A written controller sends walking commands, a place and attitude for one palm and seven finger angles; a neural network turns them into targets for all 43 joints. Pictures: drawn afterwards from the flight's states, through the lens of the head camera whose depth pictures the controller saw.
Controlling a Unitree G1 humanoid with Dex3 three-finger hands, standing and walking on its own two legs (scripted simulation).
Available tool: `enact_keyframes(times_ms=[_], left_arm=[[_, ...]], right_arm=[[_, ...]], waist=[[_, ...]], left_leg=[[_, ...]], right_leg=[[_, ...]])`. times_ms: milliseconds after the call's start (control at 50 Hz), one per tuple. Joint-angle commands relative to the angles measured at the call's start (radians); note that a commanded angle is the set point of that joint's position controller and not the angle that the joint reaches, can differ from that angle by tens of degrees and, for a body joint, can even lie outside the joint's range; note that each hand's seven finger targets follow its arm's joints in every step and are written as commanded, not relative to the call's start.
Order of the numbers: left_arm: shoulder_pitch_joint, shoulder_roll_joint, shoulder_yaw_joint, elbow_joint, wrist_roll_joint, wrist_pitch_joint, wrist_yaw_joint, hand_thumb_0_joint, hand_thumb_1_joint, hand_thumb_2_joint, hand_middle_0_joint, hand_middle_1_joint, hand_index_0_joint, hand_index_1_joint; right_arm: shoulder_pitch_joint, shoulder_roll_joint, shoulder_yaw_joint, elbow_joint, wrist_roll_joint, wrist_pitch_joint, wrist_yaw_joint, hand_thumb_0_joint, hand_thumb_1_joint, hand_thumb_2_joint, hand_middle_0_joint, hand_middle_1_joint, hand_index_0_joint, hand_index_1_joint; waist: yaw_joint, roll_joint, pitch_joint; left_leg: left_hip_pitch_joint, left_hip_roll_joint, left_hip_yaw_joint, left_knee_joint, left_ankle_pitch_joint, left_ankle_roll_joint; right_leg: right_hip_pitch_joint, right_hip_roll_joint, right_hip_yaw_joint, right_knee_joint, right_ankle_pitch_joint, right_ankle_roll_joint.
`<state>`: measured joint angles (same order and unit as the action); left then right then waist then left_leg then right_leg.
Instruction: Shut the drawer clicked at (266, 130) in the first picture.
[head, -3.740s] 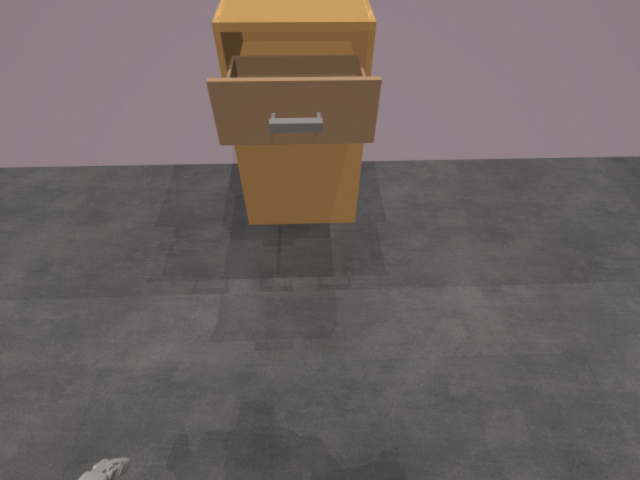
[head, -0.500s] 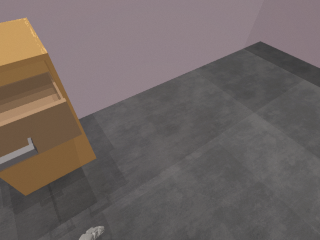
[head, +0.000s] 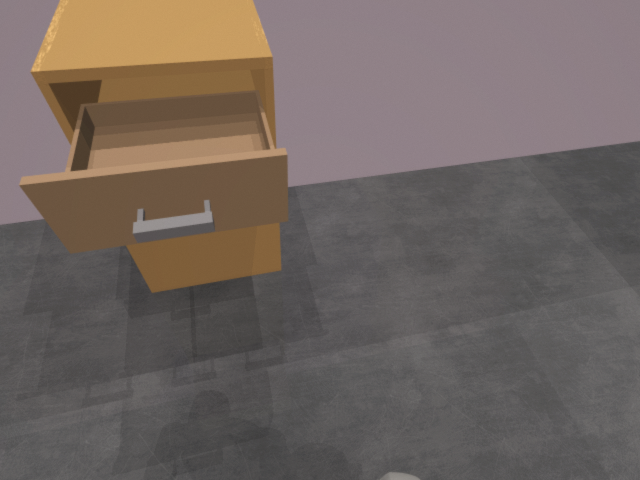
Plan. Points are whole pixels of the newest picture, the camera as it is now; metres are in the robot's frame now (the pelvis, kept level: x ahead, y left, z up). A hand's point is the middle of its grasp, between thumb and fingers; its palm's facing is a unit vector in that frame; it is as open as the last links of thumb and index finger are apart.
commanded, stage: turn to face it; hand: left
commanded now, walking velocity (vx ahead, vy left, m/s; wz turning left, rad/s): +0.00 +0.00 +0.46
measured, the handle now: (175, 218) +0.53 +0.30 -0.06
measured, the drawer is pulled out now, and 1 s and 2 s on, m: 0.30 0.30 0.30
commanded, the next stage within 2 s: take the last steps up to it in 0.34 s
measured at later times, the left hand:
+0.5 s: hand out of the picture -0.03 +0.12 -0.15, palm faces +0.28 -0.92 -0.27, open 7.3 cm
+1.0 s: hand out of the picture -0.04 +0.18 -0.19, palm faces +0.33 -0.93 -0.14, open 7.4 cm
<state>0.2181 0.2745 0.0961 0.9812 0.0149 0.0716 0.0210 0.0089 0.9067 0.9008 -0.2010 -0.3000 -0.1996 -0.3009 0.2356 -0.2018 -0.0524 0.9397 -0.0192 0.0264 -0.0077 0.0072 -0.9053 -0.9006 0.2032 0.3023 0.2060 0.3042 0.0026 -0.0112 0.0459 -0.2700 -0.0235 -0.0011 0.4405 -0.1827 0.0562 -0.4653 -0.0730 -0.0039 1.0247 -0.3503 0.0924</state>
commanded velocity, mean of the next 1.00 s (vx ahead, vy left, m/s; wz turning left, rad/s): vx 0.17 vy -0.02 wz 0.13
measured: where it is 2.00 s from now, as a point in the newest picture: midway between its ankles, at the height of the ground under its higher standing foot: (303, 454)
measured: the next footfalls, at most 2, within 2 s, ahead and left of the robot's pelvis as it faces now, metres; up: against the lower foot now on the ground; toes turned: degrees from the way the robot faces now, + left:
right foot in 0.22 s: +0.03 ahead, -0.15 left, +0.00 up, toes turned +5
left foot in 0.74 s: -0.05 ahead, +0.07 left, +0.00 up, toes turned +21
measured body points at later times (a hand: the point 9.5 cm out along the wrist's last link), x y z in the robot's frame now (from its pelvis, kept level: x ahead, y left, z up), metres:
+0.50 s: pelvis -0.03 -0.07 +0.00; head +0.00 -0.09 +0.45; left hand -0.05 +0.17 -0.13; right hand +0.09 -0.30 -0.16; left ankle -0.10 +0.09 -0.66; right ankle -0.01 -0.15 -0.74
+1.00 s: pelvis +0.02 +0.00 +0.00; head +0.02 +0.04 +0.45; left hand -0.05 +0.23 -0.17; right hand +0.06 -0.23 -0.14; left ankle -0.09 +0.06 -0.74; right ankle +0.11 -0.12 -0.66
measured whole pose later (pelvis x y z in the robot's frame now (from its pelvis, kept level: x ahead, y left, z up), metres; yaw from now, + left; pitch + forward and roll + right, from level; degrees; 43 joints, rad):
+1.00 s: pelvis +0.02 +0.00 +0.00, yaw +16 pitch -2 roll -1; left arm 0.28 0.21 0.05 1.10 0.02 0.01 -0.01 0.01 0.91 0.90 -0.20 -0.30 -0.20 -0.30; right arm 0.36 -0.14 -0.02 1.08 -0.02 -0.06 -0.03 0.00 -0.94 -0.90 0.20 0.30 0.21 0.30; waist 0.02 -0.06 0.05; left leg 0.04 -0.01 0.09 0.28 -0.30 0.05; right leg -0.58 -0.08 -0.04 1.08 -0.23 0.01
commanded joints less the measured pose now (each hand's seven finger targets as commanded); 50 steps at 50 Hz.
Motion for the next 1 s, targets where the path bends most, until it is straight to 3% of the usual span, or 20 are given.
enact_keyframes(times_ms=[0, 100, 160, 180, 200, 220, 240, 280, 320, 440, 560, 620, 660, 680, 720, 740, 760, 780, 860, 980], left_arm=[[-0.051, 0.042, 0.001, -0.1, -0.004, -0.03, 0.003, 0.0, 0.9, 0.9, -0.2, -0.3, -0.2, -0.3], [0.012, 0.029, -0.008, -0.095, -0.01, -0.039, 0.011, 0.0, 0.9, 0.9, -0.2, -0.3, -0.2, -0.3], [0.109, 0.058, -0.001, -0.077, -0.007, -0.057, 0.018, 0.0, 0.9, 0.9, -0.2, -0.3, -0.2, -0.3], [0.127, 0.134, 0.012, -0.083, 0.01, -0.067, 0.024, 0.0, 0.9, 0.9, -0.2, -0.3, -0.2, -0.3], [0.091, 0.2, 0.02, -0.111, 0.014, -0.065, 0.021, 0.0, 0.9, 0.9, -0.2, -0.3, -0.2, -0.3], [0.037, 0.173, 0.01, -0.132, 0.007, -0.063, 0.022, 0.0, 0.9, 0.9, -0.2, -0.3, -0.2, -0.3], [-0.022, 0.122, 0.009, -0.138, 0.004, -0.07, 0.028, 0.0, 0.9, 0.9, -0.2, -0.3, -0.2, -0.3], [-0.052, 0.075, -0.011, -0.145, 0.0, -0.081, 0.017, 0.0, 0.9, 0.9, -0.2, -0.3, -0.2, -0.3], [-0.002, 0.065, -0.015, -0.132, 0.0, -0.089, 0.015, 0.0, 0.9, 0.9, -0.2, -0.3, -0.2, -0.3], [0.135, 0.077, -0.013, -0.076, 0.009, -0.092, 0.013, 0.0, 0.9, 0.9, -0.2, -0.3, -0.2, -0.3], [0.228, 0.078, -0.013, 0.0, 0.02, -0.108, 0.0, 0.0, 0.9, 0.9, -0.2, -0.3, -0.2, -0.3], [0.216, 0.076, -0.015, 0.03, 0.02, -0.112, -0.003, 0.0, 0.9, 0.9, -0.2, -0.3, -0.2, -0.3], [0.178, 0.072, -0.018, 0.043, 0.011, -0.105, -0.007, 0.0, 0.9, 0.9, -0.2, -0.3, -0.2, -0.3], [0.152, 0.049, -0.023, 0.049, 0.001, -0.102, -0.011, 0.0, 0.9, 0.9, -0.2, -0.3, -0.2, -0.3], [0.11, -0.046, -0.05, 0.018, 0.001, -0.1, -0.023, 0.0, 0.9, 0.9, -0.2, -0.3, -0.2, -0.3], [0.058, -0.016, -0.046, -0.007, 0.015, -0.1, -0.021, 0.0, 0.9, 0.9, -0.2, -0.3, -0.2, -0.3], [0.046, -0.009, -0.037, -0.006, 0.02, -0.098, -0.023, 0.0, 0.9, 0.9, -0.2, -0.3, -0.2, -0.3], [0.032, -0.013, -0.035, 0.019, 0.025, -0.092, -0.027, 0.0, 0.9, 0.9, -0.2, -0.3, -0.2, -0.3], [0.103, -0.036, -0.033, 0.073, 0.012, -0.091, -0.041, 0.0, 0.9, 0.9, -0.2, -0.3, -0.2, -0.3], [0.001, -0.047, -0.035, 0.042, 0.009, -0.08, -0.041, 0.0, 0.9, 0.9, -0.2, -0.3, -0.2, -0.3]], right_arm=[[0.038, -0.206, -0.055, -0.056, -0.003, -0.007, -0.011, 0.0, -0.9, -0.9, 0.2, 0.3, 0.2, 0.3], [-0.018, -0.214, -0.06, -0.074, -0.008, 0.005, -0.005, 0.0, -0.9, -0.9, 0.2, 0.3, 0.2, 0.3], [-0.065, -0.176, -0.053, -0.094, 0.005, 0.008, 0.003, 0.0, -0.9, -0.9, 0.2, 0.3, 0.2, 0.3], [-0.05, -0.107, -0.045, -0.107, 0.015, 0.01, 0.007, 0.0, -0.9, -0.9, 0.2, 0.3, 0.2, 0.3], [-0.069, -0.105, -0.047, -0.131, 0.007, 0.01, 0.006, 0.0, -0.9, -0.9, 0.2, 0.3, 0.2, 0.3], [-0.07, -0.145, -0.057, -0.12, -0.003, 0.014, 0.009, 0.0, -0.9, -0.9, 0.2, 0.3, 0.2, 0.3], [-0.057, -0.138, -0.059, -0.1, -0.006, 0.027, 0.012, 0.0, -0.9, -0.9, 0.2, 0.3, 0.2, 0.3], [-0.022, -0.127, -0.055, -0.053, -0.007, 0.029, 0.021, 0.0, -0.9, -0.9, 0.2, 0.3, 0.2, 0.3], [-0.023, -0.105, -0.048, -0.04, -0.004, 0.029, 0.022, 0.0, -0.9, -0.9, 0.2, 0.3, 0.2, 0.3], [-0.108, -0.085, -0.031, -0.037, 0.001, 0.029, 0.018, 0.0, -0.9, -0.9, 0.2, 0.3, 0.2, 0.3], [-0.16, -0.067, -0.015, -0.033, -0.004, -0.006, 0.028, 0.0, -0.9, -0.9, 0.2, 0.3, 0.2, 0.3], [-0.122, -0.046, -0.004, -0.013, 0.001, -0.027, 0.025, 0.0, -0.9, -0.9, 0.2, 0.3, 0.2, 0.3], [-0.022, -0.028, 0.003, 0.034, 0.0, -0.041, 0.018, 0.0, -0.9, -0.9, 0.2, 0.3, 0.2, 0.3], [0.042, -0.042, 0.002, 0.063, 0.002, -0.052, 0.009, 0.0, -0.9, -0.9, 0.2, 0.3, 0.2, 0.3], [0.185, -0.2, -0.031, 0.097, -0.006, -0.055, -0.01, 0.0, -0.9, -0.9, 0.2, 0.3, 0.2, 0.3], [0.215, -0.214, -0.031, 0.101, -0.004, -0.046, -0.013, 0.0, -0.9, -0.9, 0.2, 0.3, 0.2, 0.3], [0.174, -0.187, -0.022, 0.088, -0.009, -0.048, -0.013, 0.0, -0.9, -0.9, 0.2, 0.3, 0.2, 0.3], [0.15, -0.133, -0.01, 0.094, -0.009, -0.057, -0.019, 0.0, -0.9, -0.9, 0.2, 0.3, 0.2, 0.3], [0.144, -0.068, 0.006, 0.092, 0.001, -0.091, -0.027, 0.0, -0.9, -0.9, 0.2, 0.3, 0.2, 0.3], [0.24, -0.069, 0.017, 0.133, 0.001, -0.105, -0.04, 0.0, -0.9, -0.9, 0.2, 0.3, 0.2, 0.3]], waist=[[-0.041, 0.163, -0.073], [-0.015, 0.187, -0.094], [0.038, 0.107, -0.105], [0.042, -0.145, -0.091], [0.044, -0.307, -0.042], [0.022, -0.169, -0.026], [-0.012, -0.196, -0.007], [-0.035, -0.123, 0.022], [-0.018, -0.129, 0.004], [0.045, -0.149, -0.027], [0.086, -0.162, -0.019], [0.066, -0.153, -0.03], [0.017, -0.118, -0.04], [-0.016, -0.06, -0.044], [-0.087, 0.337, -0.007], [-0.096, 0.231, 0.041], [-0.08, 0.189, 0.073], [-0.067, 0.198, 0.14], [-0.005, 0.118, 0.124], [-0.012, 0.138, 0.1]], left_leg=[[0.156, 0.251, -0.32, -0.142, 0.127, 0.124], [0.06, 0.227, -0.362, -0.102, 0.159, 0.118], [-0.129, 0.142, -0.312, 0.001, 0.027, 0.041], [-0.302, 0.017, -0.178, 0.203, -0.19, -0.037], [-0.345, -0.058, -0.056, 0.436, -0.373, -0.087], [-0.291, -0.012, -0.105, 0.591, -0.354, -0.072], [-0.296, 0.01, -0.11, 0.654, -0.304, -0.071], [-0.278, 0.025, -0.064, 0.748, -0.195, -0.093], [-0.278, 0.028, -0.038, 0.747, -0.169, -0.108], [-0.244, 0.046, 0.003, 0.568, -0.23, -0.124], [-0.211, 0.066, 0.043, 0.367, -0.275, -0.085], [-0.106, 0.06, 0.065, 0.217, -0.286, -0.059], [0.108, 0.031, 0.111, 0.012, -0.172, -0.047], [0.244, 0.046, 0.096, -0.098, -0.115, -0.041], [0.41, 0.393, -0.356, -0.268, -0.261, 0.082], [0.369, 0.45, -0.404, -0.274, -0.22, 0.135], [0.286, 0.432, -0.364, -0.294, -0.287, 0.151], [0.233, 0.377, -0.302, -0.311, -0.232, 0.121], [0.238, 0.276, -0.078, -0.266, 0.309, 0.078], [0.323, 0.267, -0.028, -0.217, 0.549, 0.069]], right_leg=[[-0.055, 0.011, 0.007, -0.116, -0.068, 0.0], [0.132, 0.057, -0.002, -0.321, -0.066, -0.03], [0.397, 0.028, 0.017, -0.645, 0.115, -0.047], [0.489, -0.186, 0.241, -0.796, 0.009, -0.113], [0.357, -0.391, 0.436, -0.843, 0.055, -0.218], [0.23, -0.379, 0.354, -0.829, 0.066, -0.25], [0.209, -0.312, 0.279, -0.816, 0.122, -0.229], [0.226, -0.214, 0.141, -0.755, 0.278, -0.208], [0.28, -0.196, 0.077, -0.729, 0.369, -0.206], [0.409, -0.221, 0.085, -0.729, 0.414, -0.228], [0.458, -0.254, 0.164, -0.819, 0.062, -0.252], [0.418, -0.249, 0.155, -0.812, 0.039, -0.261], [0.295, -0.188, 0.075, -0.754, -0.034, -0.218], [0.2, -0.141, 0.019, -0.682, -0.065, -0.177], [-0.159, 0.015, -0.154, -0.275, -0.183, -0.083], [-0.216, -0.001, -0.079, -0.151, -0.201, -0.095], [-0.213, -0.025, -0.051, -0.078, -0.171, -0.102], [-0.225, -0.033, -0.032, -0.021, -0.093, -0.096], [-0.194, -0.024, -0.035, 0.076, 0.094, -0.074], [-0.281, -0.013, -0.05, 0.055, 0.166, -0.078]])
